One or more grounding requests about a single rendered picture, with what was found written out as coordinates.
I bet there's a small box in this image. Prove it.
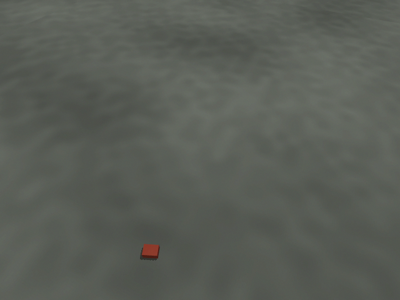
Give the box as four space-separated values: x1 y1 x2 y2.
142 244 159 259

